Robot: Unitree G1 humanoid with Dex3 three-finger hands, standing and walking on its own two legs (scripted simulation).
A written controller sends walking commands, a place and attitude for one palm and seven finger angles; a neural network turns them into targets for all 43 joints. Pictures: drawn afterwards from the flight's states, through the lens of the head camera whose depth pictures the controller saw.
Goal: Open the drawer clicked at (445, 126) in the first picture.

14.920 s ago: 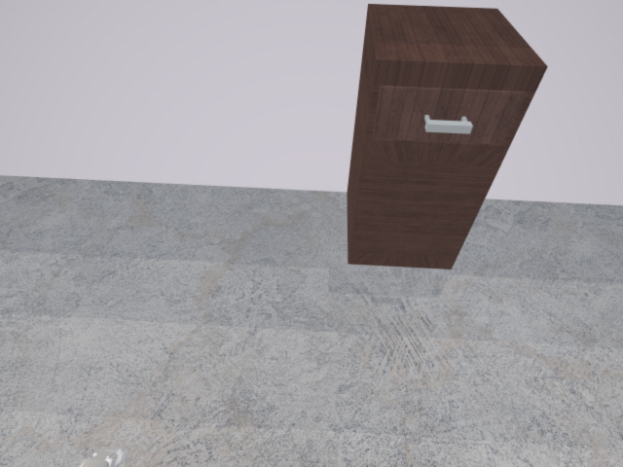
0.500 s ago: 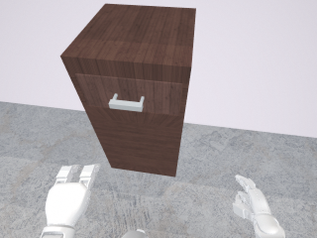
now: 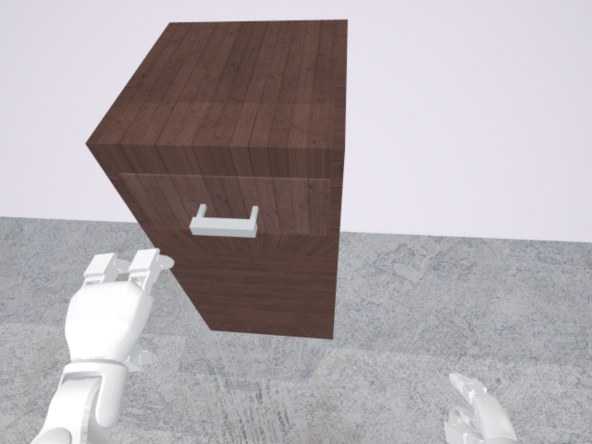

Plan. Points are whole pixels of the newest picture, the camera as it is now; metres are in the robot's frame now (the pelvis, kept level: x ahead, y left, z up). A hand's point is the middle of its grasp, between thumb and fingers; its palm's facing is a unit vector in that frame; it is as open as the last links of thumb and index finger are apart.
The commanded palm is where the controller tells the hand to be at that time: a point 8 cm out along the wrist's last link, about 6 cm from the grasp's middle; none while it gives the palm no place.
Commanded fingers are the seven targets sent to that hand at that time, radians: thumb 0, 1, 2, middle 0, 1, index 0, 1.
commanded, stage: raise the hand with hooked fingers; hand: left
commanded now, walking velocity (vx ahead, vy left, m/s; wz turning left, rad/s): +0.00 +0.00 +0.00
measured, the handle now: (226, 218) +0.49 +0.20 -0.05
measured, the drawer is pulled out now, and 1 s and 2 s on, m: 0.00 0.00 0.00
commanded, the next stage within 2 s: move the hooked fingers above the handle in 0.82 s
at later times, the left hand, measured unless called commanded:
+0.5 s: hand (130, 259) +0.30 +0.24 +0.11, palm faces +0.04 -0.06 -1.00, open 13.8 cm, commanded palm +0.26 +0.24 +0.15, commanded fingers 0.00 -0.50 0.30 -0.30 -1.20 -0.30 -1.20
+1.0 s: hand (135, 280) +0.28 +0.23 +0.09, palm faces +0.03 -0.08 -1.00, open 13.9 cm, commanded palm +0.26 +0.23 +0.15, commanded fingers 0.00 -0.50 0.30 -0.30 -1.20 -0.30 -1.20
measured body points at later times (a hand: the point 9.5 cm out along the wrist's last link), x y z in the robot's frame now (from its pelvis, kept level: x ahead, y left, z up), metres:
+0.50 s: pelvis -0.01 -0.01 +0.02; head +0.01 -0.04 +0.47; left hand +0.29 +0.24 +0.16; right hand +0.19 -0.22 -0.09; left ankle -0.03 +0.11 -0.71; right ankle -0.04 -0.12 -0.71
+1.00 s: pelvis -0.03 -0.01 +0.02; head +0.00 -0.04 +0.47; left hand +0.27 +0.23 +0.15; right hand +0.16 -0.23 -0.10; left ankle -0.03 +0.11 -0.71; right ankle -0.04 -0.12 -0.71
